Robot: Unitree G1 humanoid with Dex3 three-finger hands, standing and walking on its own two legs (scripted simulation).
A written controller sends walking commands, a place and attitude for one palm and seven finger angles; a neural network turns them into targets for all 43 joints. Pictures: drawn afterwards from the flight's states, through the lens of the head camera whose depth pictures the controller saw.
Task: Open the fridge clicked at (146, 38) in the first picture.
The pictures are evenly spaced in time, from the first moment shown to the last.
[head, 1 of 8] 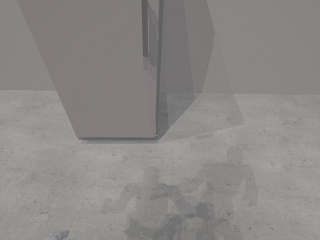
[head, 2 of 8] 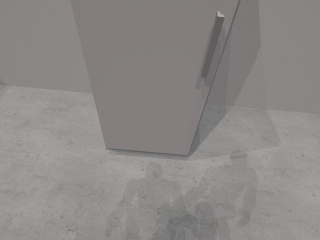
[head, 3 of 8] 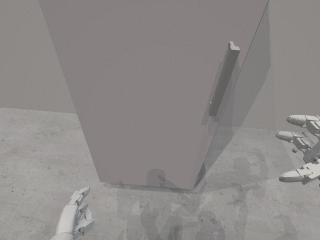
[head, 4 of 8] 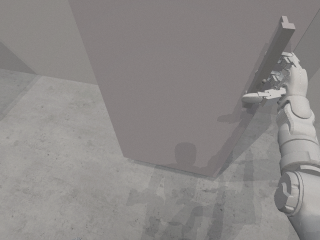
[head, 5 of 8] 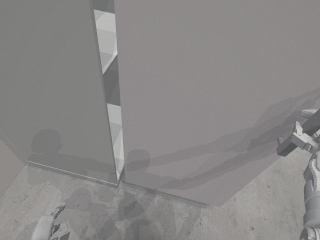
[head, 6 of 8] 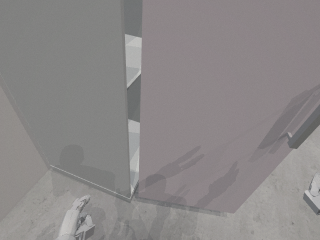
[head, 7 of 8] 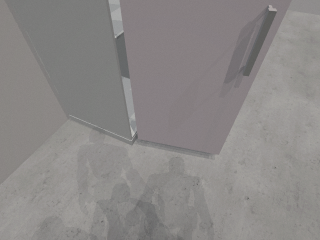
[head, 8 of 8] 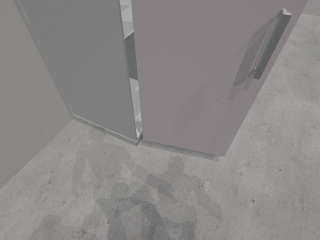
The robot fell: no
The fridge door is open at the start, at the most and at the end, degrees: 0 91 77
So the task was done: yes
